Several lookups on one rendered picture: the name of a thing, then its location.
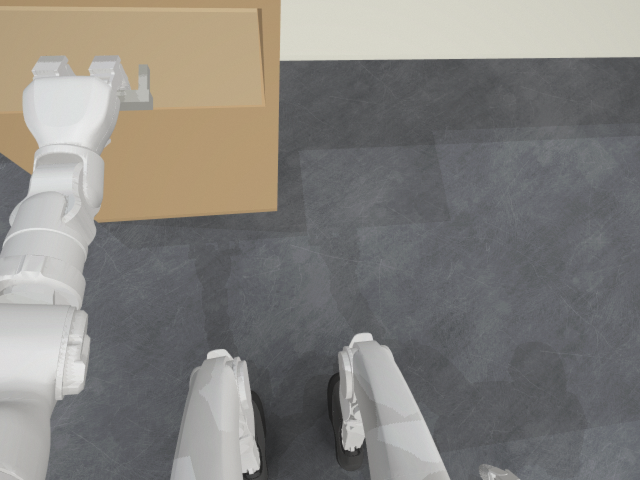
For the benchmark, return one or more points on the left robot upper arm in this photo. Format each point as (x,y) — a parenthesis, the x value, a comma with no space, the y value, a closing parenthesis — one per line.
(44,354)

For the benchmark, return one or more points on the robot left hand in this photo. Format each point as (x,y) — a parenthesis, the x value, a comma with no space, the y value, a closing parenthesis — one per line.
(62,108)

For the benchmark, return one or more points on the robot shin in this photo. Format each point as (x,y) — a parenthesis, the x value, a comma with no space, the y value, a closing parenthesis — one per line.
(248,448)
(352,426)

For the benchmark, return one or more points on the robot left shin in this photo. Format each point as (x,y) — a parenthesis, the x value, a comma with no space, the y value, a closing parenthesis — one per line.
(248,448)

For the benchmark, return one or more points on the drawer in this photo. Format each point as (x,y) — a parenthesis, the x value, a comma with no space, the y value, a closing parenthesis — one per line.
(196,56)

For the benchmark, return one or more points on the handle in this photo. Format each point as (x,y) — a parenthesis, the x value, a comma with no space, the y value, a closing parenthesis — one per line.
(140,99)

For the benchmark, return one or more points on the cabinet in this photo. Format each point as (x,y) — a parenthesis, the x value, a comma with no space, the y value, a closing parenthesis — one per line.
(173,162)

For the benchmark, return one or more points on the robot left forearm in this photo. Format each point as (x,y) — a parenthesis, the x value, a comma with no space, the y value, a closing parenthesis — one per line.
(44,252)

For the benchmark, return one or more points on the robot right shin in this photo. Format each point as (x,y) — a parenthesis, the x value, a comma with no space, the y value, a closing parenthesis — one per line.
(352,426)

